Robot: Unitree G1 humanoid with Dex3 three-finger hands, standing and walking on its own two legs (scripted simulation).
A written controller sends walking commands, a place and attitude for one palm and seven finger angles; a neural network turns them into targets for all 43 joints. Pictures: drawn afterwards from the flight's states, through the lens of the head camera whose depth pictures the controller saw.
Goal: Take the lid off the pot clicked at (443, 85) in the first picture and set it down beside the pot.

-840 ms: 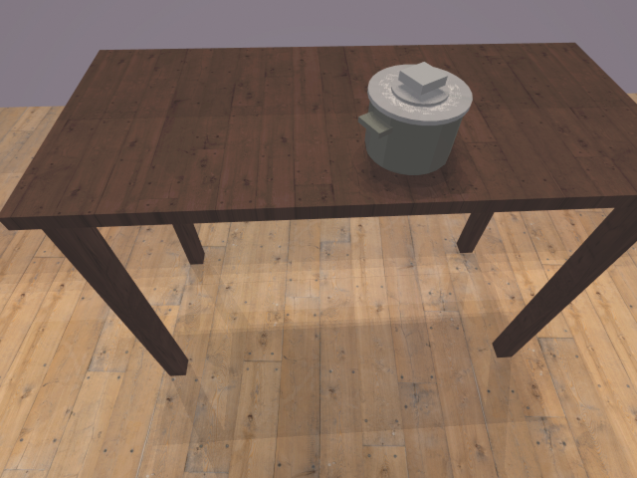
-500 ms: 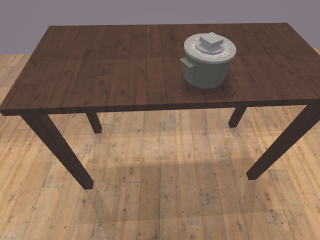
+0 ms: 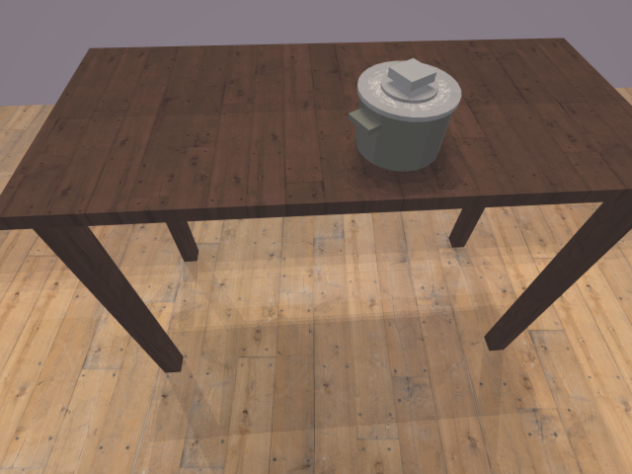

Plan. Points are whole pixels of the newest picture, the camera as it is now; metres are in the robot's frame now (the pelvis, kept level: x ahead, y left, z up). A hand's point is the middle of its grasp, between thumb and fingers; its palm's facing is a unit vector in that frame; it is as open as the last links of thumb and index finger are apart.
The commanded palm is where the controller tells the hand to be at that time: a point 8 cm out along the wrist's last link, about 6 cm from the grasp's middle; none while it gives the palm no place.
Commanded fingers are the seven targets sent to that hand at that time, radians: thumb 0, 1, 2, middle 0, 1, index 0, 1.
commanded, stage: walk to a spot facing it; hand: left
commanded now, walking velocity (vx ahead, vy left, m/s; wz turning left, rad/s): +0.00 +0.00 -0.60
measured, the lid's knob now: (411, 74) +0.66 -0.11 +0.16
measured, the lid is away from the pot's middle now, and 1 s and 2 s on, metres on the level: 0.00 0.00 0.00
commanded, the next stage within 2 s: none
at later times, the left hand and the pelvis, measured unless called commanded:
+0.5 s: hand out of the picture +0.08 +0.14 -0.15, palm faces -0.20 -0.94 -0.28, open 7.4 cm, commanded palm none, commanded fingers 0.00 0.90 0.90 -0.20 -0.30 -0.20 -0.30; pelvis +0.01 -0.05 +0.00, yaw -16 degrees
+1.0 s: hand (239, 381) +0.27 +0.15 -0.17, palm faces -0.51 -0.82 -0.26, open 7.4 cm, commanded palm none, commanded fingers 0.00 0.90 0.90 -0.20 -0.30 -0.20 -0.30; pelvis +0.07 +0.00 +0.00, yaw -34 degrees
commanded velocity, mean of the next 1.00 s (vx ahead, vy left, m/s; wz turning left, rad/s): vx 0.00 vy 0.00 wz -0.60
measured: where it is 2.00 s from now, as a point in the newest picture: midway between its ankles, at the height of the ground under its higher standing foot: outside the picture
